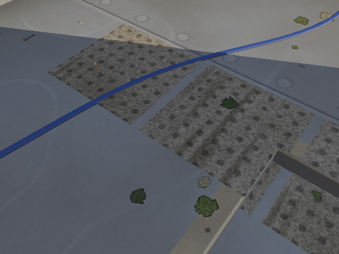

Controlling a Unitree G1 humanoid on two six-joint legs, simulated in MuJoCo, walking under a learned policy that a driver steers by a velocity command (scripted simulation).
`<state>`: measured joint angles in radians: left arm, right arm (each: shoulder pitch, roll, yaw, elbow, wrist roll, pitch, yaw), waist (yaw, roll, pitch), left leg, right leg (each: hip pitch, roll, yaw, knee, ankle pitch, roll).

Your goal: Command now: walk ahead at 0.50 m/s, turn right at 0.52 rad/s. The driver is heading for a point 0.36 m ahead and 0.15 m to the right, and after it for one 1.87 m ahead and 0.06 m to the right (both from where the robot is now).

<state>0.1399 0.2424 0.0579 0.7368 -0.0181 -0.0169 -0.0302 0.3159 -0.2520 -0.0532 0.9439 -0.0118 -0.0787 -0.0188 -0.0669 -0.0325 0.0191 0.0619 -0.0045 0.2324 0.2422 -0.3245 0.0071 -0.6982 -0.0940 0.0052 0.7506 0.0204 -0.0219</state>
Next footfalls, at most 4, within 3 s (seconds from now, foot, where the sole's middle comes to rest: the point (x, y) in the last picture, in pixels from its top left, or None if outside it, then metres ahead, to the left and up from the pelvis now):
0.12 right None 0.22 -0.13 -0.77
0.56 left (173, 241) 0.50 -0.02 -0.67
1.00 right None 0.32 -0.23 -0.77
1.48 left None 0.37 0.05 -0.67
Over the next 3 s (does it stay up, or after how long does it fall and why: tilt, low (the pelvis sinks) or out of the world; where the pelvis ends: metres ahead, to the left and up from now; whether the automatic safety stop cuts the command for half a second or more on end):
stays up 0.55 0.04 0.10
